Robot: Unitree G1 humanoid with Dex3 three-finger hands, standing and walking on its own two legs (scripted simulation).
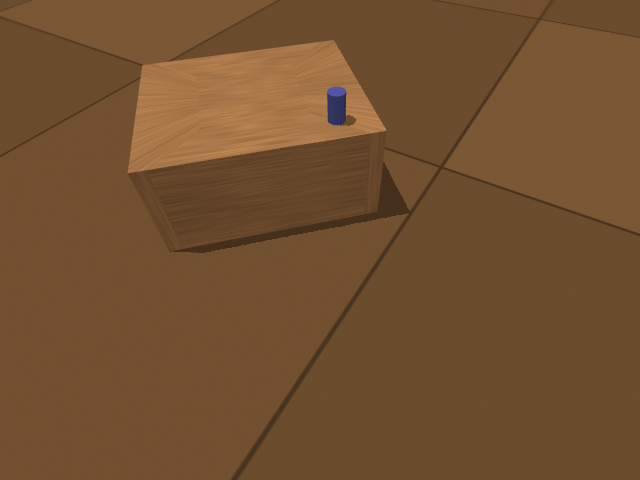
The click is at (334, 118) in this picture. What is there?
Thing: squat round
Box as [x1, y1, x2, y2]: [327, 87, 345, 124]
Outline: 331,87 327,91 328,121 332,124 340,124 345,120 345,90 341,87
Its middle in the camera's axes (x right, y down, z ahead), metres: +0.05 -0.49 +1.42
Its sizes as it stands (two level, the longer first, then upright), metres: 0.067 0.067 0.115
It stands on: a support 0.42 m high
